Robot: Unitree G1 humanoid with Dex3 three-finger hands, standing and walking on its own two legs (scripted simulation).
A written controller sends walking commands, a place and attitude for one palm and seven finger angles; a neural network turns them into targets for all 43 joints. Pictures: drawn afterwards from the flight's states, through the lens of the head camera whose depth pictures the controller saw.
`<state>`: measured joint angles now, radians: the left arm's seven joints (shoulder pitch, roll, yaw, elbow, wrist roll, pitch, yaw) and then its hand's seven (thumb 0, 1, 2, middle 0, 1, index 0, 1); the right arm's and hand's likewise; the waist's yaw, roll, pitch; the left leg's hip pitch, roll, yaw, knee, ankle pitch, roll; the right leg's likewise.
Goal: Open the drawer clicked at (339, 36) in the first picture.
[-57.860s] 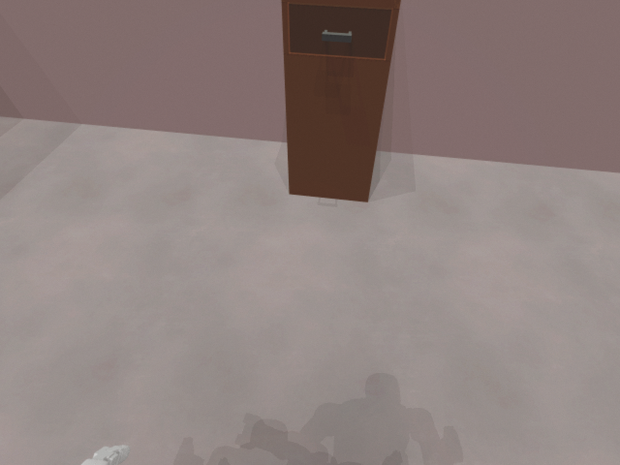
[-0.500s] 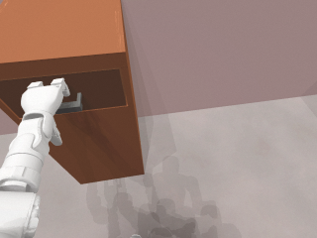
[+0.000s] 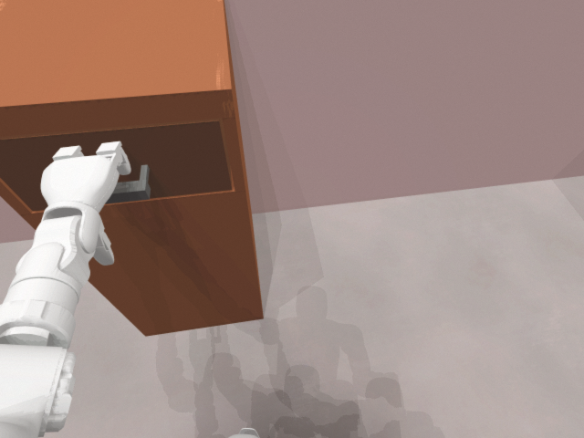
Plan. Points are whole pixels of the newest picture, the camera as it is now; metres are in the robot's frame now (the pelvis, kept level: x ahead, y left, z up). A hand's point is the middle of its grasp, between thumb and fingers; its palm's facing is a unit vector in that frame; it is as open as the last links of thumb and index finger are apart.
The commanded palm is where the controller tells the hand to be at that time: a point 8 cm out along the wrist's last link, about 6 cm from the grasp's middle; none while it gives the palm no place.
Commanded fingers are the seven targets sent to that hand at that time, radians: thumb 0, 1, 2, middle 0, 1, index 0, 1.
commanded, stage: lower the fingers behind the handle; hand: left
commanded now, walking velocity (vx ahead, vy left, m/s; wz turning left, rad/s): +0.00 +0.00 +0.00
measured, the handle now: (116, 183) +0.48 +0.29 +0.04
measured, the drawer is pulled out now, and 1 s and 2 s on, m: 0.00 0.00 0.00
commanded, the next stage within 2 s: lift the fingers back up to retry in 0.60 s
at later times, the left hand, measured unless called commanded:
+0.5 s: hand (100, 204) +0.43 +0.30 +0.05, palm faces -0.03 -0.01 -1.00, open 13.8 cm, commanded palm +0.41 +0.30 +0.07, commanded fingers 0.00 -0.50 0.30 -0.30 -1.20 -0.30 -1.20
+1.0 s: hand (97, 205) +0.43 +0.30 +0.05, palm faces -0.02 -0.04 -1.00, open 13.8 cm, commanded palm +0.40 +0.29 +0.12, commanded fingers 0.00 -0.50 0.30 -0.30 -1.20 -0.30 -1.20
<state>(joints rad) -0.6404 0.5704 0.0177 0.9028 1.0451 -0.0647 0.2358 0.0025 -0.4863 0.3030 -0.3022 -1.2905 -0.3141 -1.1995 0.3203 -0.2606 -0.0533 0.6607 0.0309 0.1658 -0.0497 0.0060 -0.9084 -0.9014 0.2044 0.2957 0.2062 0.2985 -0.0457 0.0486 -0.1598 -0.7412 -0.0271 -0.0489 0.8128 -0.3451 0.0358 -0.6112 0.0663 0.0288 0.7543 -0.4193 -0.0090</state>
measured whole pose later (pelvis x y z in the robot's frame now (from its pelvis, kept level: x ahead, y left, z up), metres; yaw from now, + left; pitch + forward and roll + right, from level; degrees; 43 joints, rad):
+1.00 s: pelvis +0.00 +0.01 +0.00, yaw -1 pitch +15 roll -3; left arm -0.61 0.58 0.03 0.85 1.03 -0.07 0.21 0.00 -0.49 0.30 -0.29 -1.26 -0.31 -1.20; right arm 0.33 -0.25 -0.05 0.65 0.04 0.16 -0.06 0.01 -0.91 -0.90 0.20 0.30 0.21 0.30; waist -0.06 0.06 -0.15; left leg -0.73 -0.02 -0.04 0.81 -0.34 0.05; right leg -0.60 0.07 0.04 0.74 -0.41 0.00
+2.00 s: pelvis +0.01 -0.01 +0.02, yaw +1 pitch +11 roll -1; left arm -0.57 0.57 0.01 0.70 0.98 -0.08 0.05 0.00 -0.49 0.30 -0.32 -1.20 -0.31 -1.20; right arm 0.28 -0.27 -0.05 0.66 0.05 0.17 -0.08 0.01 -0.91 -0.90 0.20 0.30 0.21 0.30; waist -0.03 0.06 -0.11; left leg -0.57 -0.03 -0.05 0.69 -0.31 0.03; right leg -0.44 0.06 0.03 0.64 -0.39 -0.02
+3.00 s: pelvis +0.00 +0.00 +0.01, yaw +2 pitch +11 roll -2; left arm -0.58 0.56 -0.03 0.66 0.98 -0.13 0.09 0.00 -0.49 0.30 -0.32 -1.21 -0.32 -1.20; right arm 0.26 -0.27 -0.05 0.67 0.05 0.14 -0.08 0.01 -0.91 -0.90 0.20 0.30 0.21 0.30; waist -0.02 0.04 -0.10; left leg -0.58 -0.04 -0.06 0.71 -0.31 0.04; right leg -0.45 0.05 0.01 0.65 -0.39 -0.01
